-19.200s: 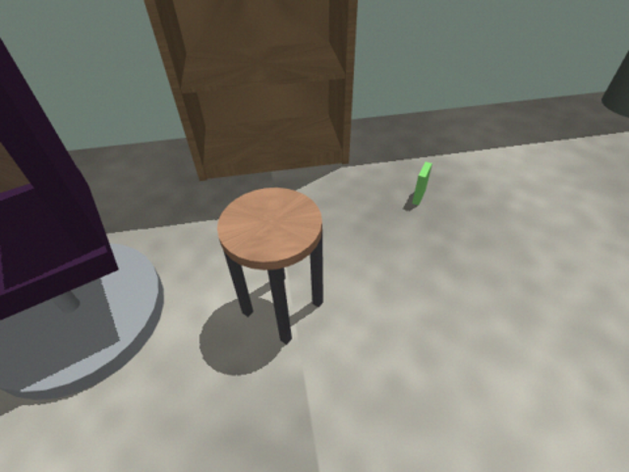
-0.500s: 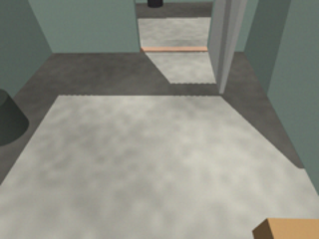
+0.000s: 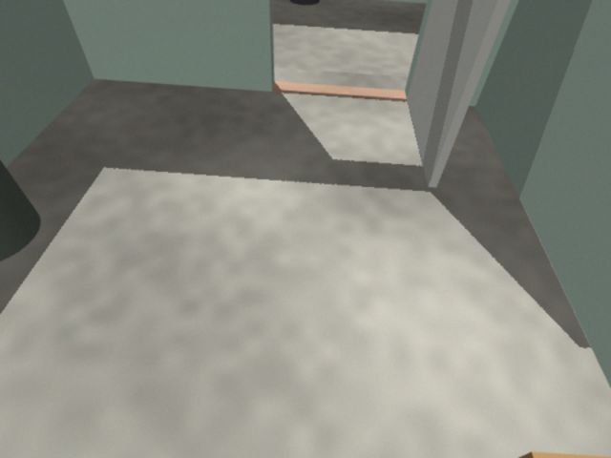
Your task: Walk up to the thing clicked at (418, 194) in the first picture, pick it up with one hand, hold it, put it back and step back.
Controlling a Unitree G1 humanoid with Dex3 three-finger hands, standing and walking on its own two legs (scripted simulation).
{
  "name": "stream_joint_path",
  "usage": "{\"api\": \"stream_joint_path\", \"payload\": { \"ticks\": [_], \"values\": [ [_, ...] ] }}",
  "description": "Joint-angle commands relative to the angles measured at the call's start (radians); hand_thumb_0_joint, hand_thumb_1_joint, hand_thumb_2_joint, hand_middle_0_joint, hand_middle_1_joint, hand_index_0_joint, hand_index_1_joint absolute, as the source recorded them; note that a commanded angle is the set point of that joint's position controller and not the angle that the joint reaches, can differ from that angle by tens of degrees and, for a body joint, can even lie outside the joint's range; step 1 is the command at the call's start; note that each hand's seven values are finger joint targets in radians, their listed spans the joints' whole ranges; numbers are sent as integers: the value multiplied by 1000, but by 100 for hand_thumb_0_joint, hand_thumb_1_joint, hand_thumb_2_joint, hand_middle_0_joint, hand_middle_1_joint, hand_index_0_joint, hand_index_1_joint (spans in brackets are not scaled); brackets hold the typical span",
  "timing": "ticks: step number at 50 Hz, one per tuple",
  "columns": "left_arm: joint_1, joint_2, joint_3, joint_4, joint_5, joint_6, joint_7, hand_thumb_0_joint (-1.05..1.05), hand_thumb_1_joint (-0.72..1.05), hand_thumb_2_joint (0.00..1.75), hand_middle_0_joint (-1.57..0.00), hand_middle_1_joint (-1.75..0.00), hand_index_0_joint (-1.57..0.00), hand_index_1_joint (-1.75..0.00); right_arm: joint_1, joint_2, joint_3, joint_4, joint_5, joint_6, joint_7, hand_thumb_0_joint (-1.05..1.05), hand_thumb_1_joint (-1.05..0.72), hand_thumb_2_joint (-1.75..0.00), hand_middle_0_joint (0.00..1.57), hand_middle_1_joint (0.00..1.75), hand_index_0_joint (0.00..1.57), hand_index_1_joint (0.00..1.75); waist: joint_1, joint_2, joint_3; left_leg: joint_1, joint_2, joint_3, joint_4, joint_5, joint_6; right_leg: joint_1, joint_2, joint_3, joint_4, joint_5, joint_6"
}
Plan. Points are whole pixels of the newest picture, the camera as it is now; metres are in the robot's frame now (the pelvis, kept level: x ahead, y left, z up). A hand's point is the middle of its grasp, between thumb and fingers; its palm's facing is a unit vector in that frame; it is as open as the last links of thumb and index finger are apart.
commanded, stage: walk up
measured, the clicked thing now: out of the picture -0.65 +0.84 -0.67
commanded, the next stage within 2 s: none
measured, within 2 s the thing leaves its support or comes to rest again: neither
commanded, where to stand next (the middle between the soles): +0.35 -0.06 m, yaw +0 degrees
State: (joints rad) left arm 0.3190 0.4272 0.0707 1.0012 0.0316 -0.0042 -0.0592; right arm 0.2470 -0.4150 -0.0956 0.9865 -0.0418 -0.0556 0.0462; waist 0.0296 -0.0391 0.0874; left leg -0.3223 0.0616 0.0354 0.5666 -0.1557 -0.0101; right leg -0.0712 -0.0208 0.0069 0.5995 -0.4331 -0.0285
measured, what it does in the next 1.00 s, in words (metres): walks ahead, turning left: right foot, then left foot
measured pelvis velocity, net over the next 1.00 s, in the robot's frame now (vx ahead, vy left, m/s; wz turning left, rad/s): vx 0.38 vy -0.09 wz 0.58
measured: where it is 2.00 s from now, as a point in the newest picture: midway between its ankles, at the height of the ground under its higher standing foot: (362, 424)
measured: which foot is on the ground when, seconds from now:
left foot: down 0.00-0.50, up 0.52-0.88, down 0.90-1.00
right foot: up 0.00-0.46, down 0.48-0.92, up 0.94-1.00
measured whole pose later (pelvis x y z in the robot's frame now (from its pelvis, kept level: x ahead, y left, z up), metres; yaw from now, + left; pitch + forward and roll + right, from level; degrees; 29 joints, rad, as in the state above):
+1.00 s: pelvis +0.38 -0.09 -0.01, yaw +33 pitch -3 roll +1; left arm 0.19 0.39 0.03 0.77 -0.01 0.09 -0.03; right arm 0.17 -0.38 -0.04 0.72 0.00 0.03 -0.01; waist 0.01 -0.08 0.22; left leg -0.42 -0.05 0.06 0.65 -0.18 0.08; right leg -0.34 0.01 -0.06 1.25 -0.58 0.05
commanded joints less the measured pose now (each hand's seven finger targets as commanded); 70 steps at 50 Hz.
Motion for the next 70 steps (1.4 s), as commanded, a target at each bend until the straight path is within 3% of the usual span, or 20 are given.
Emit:
{"api": "stream_joint_path", "payload": {
  "ticks": [1,7,10,19,23,25,27,32,40,43,44,46,47,53,57,60,62,64,67,70],
  "values": [
    [-5,223,45,-102,-8,-21,23,0,90,90,-20,-30,-20,-30,103,-363,-89,-82,16,-26,-28,0,-90,-90,20,30,20,30,-93,208,-37,236,376,-695,-455,-770,215,-490,40,137,524,-139,-31],
    [62,204,52,-57,-20,-17,0,0,90,90,-20,-30,-20,-30,20,-260,-49,-136,24,-44,-26,0,-90,-90,20,30,20,30,-21,204,73,47,208,-244,-405,-398,170,-401,-24,102,412,118,12],
    [-235,188,40,-230,19,3,-37,0,90,90,-20,-30,-20,-30,90,-293,-55,-117,21,10,-47,0,-90,-90,20,30,20,30,-57,129,56,115,228,-496,-456,-414,261,-474,-15,68,317,62,75],
    [-317,168,49,-318,8,22,-60,0,90,90,-20,-30,-20,-30,113,-298,-52,-130,27,-5,-64,0,-90,-90,20,30,20,30,-51,148,-20,212,155,-389,-318,-167,215,-434,-43,92,115,112,56],
    [-142,196,83,-268,2,-2,-40,0,90,90,-20,-30,-20,-30,38,-262,-34,-173,19,1,-66,0,-90,-90,20,30,20,30,82,117,-76,-26,83,-308,-78,27,144,6,-54,101,-168,222,3],
    [48,350,122,-233,29,-18,-11,0,90,90,-20,-30,-20,-30,90,-75,24,-195,26,8,-74,0,-90,-90,20,30,20,30,165,-366,-197,-394,-160,-103,497,-480,61,314,-351,488,-353,-150,-34],
    [-156,346,112,-285,14,1,-12,0,90,90,-20,-30,-20,-30,149,-207,-5,-163,20,21,-83,0,-90,-90,20,30,20,30,71,-257,-121,-354,-68,-92,611,-320,62,83,-401,623,-499,-336,-87],
    [-213,184,58,-315,-8,-12,-6,0,90,90,-20,-30,-20,-30,196,-196,1,-117,32,32,-34,0,-90,-90,20,30,20,30,-17,-169,-68,-245,-6,-52,517,-109,36,41,-186,117,-337,313,-68],
    [-149,168,41,-332,-17,11,7,0,90,90,-20,-30,-20,-30,-8,-147,22,-249,34,42,-9,0,-90,-90,20,30,20,30,18,-61,19,-150,-13,62,105,-11,15,20,-205,-109,-200,775,-50],
    [-199,187,34,-355,-36,29,26,0,90,90,-20,-30,-20,-30,169,-163,0,-219,30,54,-37,0,-90,-90,20,30,20,30,-89,-15,-134,183,-100,124,-19,108,61,-55,-187,-178,127,919,6],
    [-174,161,19,-360,-45,32,30,0,90,90,-20,-30,-20,-30,208,-197,-19,-219,31,60,-51,0,-90,-90,20,30,20,30,-124,83,-193,349,-96,56,-67,183,116,-178,-122,-204,329,736,58],
    [-37,119,30,-359,-49,55,38,0,90,90,-20,-30,-20,-30,140,-291,-49,-320,15,76,-79,0,-90,-90,20,30,20,30,-66,272,-302,475,285,-627,-134,451,354,-485,83,-77,781,-239,127],
    [-39,185,36,-361,-46,65,47,0,90,90,-20,-30,-20,-30,80,-289,-51,-351,34,81,-92,0,-90,-90,20,30,20,30,-54,190,-262,348,372,-750,-255,255,401,-469,26,65,856,-208,118],
    [-85,165,31,-310,-54,58,54,0,90,90,-20,-30,-20,-30,-68,-200,-22,-398,20,102,-58,0,-90,-90,20,30,20,30,-30,160,-156,124,28,-246,-138,321,203,-337,1,19,436,-56,68],
    [-81,143,37,-319,-62,37,88,0,90,90,-20,-30,-20,-30,-20,-195,-44,-436,-7,109,-15,0,-90,-90,20,30,20,30,-66,238,-205,139,-6,-288,-54,644,209,-263,59,-45,187,-1,70],
    [45,150,50,-281,-50,21,102,0,90,90,-20,-30,-20,-30,-157,-200,-54,-500,-8,118,0,0,-90,-90,20,30,20,30,36,194,-262,-71,-46,-343,27,288,164,-36,56,-51,-55,212,42],
    [-16,330,95,-314,-10,7,110,0,90,90,-20,-30,-20,-30,-103,-72,-15,-516,2,122,-2,0,-90,-90,20,30,20,30,34,-291,-183,-375,-246,-218,350,-382,17,-28,-388,399,-308,175,-53],
    [-280,360,113,-379,3,11,109,0,90,90,-20,-30,-20,-30,2,-227,-66,-444,-16,142,-5,0,-90,-90,20,30,20,30,-56,-224,-80,-258,-71,-182,628,-332,-19,-345,-581,522,-401,-103,-257],
    [-278,207,71,-341,2,-15,122,0,90,90,-20,-30,-20,-30,15,-175,-51,-386,-1,130,41,0,-90,-90,20,30,20,30,-77,-95,-35,-242,-94,-176,629,-132,-12,-282,-251,104,-289,138,-47],
    [-143,250,92,-300,-4,-26,122,0,90,90,-20,-30,-20,-30,44,-144,-30,-388,-6,126,64,0,-90,-90,20,30,20,30,-28,-116,-102,-297,-72,-140,573,-118,-12,-34,-254,30,-218,425,-23]
  ]
}}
